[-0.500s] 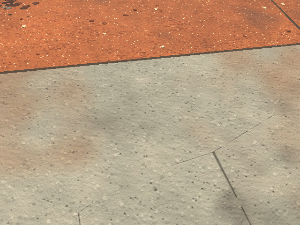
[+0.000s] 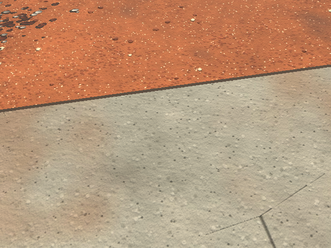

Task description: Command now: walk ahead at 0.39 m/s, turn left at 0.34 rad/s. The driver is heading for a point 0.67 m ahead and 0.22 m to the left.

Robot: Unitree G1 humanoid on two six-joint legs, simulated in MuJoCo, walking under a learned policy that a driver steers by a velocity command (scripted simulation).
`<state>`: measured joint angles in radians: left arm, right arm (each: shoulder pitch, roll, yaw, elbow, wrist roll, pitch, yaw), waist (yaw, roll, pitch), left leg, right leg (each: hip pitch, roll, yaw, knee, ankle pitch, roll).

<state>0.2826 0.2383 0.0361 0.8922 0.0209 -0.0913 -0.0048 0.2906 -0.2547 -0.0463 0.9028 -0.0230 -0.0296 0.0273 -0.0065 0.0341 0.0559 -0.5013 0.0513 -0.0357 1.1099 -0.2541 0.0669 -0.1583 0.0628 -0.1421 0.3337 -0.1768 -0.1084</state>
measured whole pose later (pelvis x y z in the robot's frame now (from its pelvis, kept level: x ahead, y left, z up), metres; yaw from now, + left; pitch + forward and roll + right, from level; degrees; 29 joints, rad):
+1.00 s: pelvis +0.19 -0.05 +0.00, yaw +34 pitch +1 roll +1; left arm 0.21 0.26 0.03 0.72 0.02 0.01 0.05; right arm 0.22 -0.33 -0.10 0.78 -0.03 0.06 0.03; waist -0.01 0.06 0.04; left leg -0.52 -0.12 -0.11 1.11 -0.40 -0.03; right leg -0.20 0.01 -0.03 0.42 -0.23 -0.05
